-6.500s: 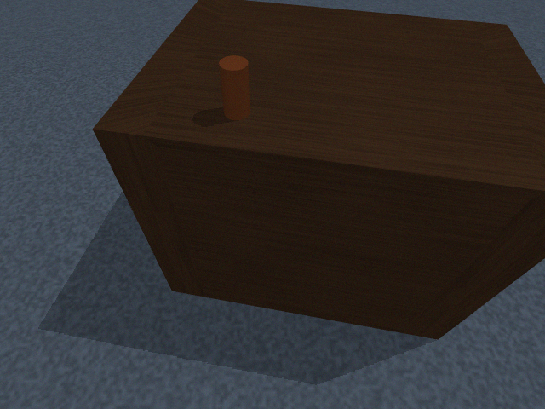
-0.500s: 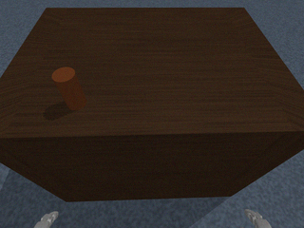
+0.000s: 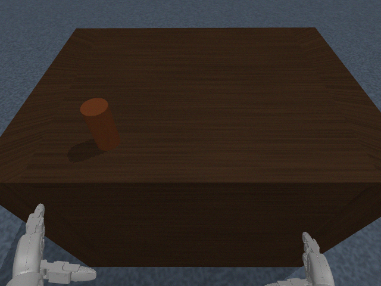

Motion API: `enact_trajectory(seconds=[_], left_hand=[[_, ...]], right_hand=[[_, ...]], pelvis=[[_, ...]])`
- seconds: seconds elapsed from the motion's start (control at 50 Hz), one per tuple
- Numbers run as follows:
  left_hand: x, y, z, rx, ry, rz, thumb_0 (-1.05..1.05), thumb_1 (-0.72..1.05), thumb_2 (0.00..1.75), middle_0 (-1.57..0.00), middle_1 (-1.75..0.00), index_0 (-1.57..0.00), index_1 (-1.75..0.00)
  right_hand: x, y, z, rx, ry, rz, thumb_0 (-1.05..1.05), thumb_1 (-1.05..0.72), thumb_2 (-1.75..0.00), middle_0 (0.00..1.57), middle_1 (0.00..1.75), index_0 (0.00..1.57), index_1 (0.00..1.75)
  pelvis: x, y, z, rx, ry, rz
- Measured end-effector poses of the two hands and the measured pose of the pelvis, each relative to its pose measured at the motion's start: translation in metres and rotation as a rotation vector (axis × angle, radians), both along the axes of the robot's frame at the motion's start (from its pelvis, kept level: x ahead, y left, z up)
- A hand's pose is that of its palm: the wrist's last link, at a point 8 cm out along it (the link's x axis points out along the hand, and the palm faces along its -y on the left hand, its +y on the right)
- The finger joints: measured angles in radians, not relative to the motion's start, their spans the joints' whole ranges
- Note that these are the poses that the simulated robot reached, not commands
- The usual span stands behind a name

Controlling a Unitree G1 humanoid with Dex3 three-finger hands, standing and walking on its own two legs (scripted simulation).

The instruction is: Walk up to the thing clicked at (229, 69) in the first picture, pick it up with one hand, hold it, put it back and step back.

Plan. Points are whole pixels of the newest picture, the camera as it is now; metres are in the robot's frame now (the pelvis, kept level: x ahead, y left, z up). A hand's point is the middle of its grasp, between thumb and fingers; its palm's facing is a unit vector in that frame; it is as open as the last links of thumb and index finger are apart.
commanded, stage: rise first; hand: left
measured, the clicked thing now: (102, 125) +0.43 +0.22 +0.08
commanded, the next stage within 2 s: go down in 1.32 s
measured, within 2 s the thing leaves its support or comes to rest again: neither
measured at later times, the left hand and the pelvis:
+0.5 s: hand (24, 236) +0.17 +0.27 +0.10, palm faces +0.38 -0.81 -0.44, open 17.5 cm; pelvis -0.01 -0.01 +0.00, yaw +1 degrees
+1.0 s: hand out of the picture +0.17 +0.28 +0.16, palm faces +0.47 -0.76 -0.44, open 17.6 cm; pelvis -0.03 -0.01 +0.00, yaw +1 degrees
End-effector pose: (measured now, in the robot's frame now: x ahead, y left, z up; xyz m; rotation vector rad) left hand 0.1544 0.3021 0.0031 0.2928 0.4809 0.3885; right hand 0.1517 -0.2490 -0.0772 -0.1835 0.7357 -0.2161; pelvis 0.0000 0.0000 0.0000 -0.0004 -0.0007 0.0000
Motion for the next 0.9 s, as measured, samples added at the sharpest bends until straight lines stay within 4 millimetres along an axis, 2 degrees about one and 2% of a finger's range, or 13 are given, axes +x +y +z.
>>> enact_trajectory(seconds=[0.14, 0.26, 0.42, 0.7, 0.9], left_hand=[[0.003, 0.001, 0.046, 0.07, -0.155, -0.039, 0.0, -0.49, 0.01, -0.06, -0.06, -0.06, -0.04], [-0.002, 0.001, 0.071, 0.117, -0.233, -0.06, -0.01, -0.52, 0.0, -0.06, -0.05, -0.06, -0.04], [-0.013, 0.006, 0.105, 0.207, -0.336, -0.065, -0.01, -0.54, 0.0, -0.06, -0.05, -0.06, -0.04], [-0.031, 0.009, 0.145, 0.317, -0.493, -0.079, -0.01, -0.55, 0.0, -0.06, -0.05, -0.06, -0.04], [-0.033, 0.011, 0.168, 0.372, -0.597, -0.094, -0.01, -0.56, 0.01, -0.06, -0.05, -0.06, -0.05]], right_hand=[[0.004, -0.006, 0.003, 0.003, -0.033, -0.007, 0.0, 0.44, -0.04, 0.06, 0.05, 0.06, 0.05], [-0.005, -0.008, -0.004, 0.016, 0.009, -0.008, 0.0, 0.48, -0.03, 0.06, 0.05, 0.06, 0.04], [-0.008, -0.019, -0.004, -0.002, 0.002, -0.011, -0.01, 0.49, -0.02, 0.06, 0.05, 0.06, 0.04], [-0.017, -0.025, -0.004, -0.004, -0.018, -0.017, -0.01, 0.49, -0.03, 0.06, 0.05, 0.06, 0.04], [-0.024, -0.022, -0.005, 0.001, -0.03, -0.012, -0.01, 0.49, -0.03, 0.06, 0.05, 0.06, 0.05]], pelvis=[[0.004, 0.0, 0.0, 0.0, -0.02, 0.004], [0.001, -0.003, 0.0, 0.002, -0.034, 0.01], [-0.008, -0.006, 0.0, 0.003, -0.049, 0.015], [-0.02, -0.01, -0.001, 0.006, -0.067, 0.024], [-0.029, -0.009, -0.001, 0.007, -0.074, 0.026]])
